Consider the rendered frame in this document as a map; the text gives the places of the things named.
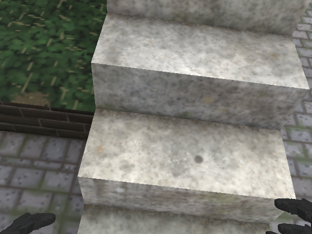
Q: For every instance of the robot right hand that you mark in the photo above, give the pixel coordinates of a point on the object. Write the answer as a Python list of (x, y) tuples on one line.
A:
[(301, 208)]

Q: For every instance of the robot left hand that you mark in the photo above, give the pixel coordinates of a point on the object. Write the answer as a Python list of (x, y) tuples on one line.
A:
[(27, 222)]

